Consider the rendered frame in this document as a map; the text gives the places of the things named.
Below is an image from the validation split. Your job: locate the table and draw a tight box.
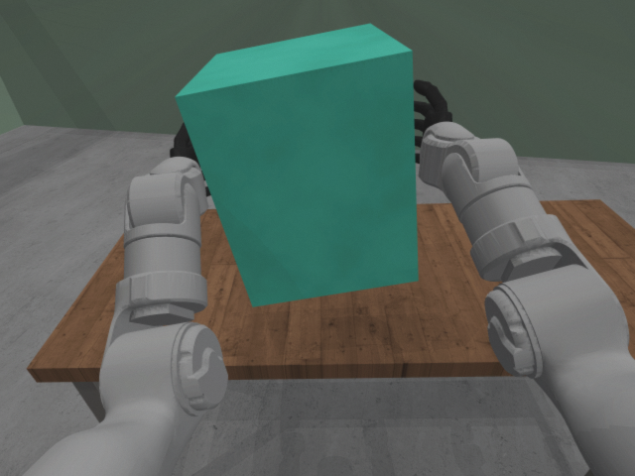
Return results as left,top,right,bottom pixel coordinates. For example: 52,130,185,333
27,199,635,476

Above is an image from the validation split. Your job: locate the left robot hand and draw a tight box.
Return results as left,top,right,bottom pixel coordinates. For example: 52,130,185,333
170,122,211,197

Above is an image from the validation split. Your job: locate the carton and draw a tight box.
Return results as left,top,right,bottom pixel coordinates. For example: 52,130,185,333
175,24,419,307

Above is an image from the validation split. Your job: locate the left robot upper arm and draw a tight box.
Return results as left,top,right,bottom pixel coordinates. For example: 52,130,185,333
22,321,228,476

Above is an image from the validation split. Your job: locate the right robot forearm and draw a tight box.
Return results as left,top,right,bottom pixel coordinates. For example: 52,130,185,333
419,122,629,346

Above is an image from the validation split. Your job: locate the right robot upper arm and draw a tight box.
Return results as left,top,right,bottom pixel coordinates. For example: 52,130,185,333
485,264,635,476

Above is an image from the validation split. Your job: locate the left robot forearm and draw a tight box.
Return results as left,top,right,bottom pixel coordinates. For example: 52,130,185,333
99,157,208,407

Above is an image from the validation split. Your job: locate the right robot hand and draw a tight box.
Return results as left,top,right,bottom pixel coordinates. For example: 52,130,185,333
414,80,452,164

